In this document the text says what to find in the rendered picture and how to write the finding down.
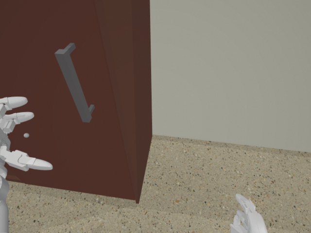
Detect robot left hand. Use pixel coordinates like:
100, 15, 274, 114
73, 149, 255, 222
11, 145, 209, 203
0, 97, 53, 171

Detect robot right hand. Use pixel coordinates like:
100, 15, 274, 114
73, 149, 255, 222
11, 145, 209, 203
230, 194, 268, 233

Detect wardrobe door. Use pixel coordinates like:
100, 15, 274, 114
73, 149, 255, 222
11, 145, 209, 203
0, 0, 135, 200
4, 166, 16, 176

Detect handle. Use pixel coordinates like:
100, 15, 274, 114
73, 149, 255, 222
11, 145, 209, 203
54, 43, 95, 123

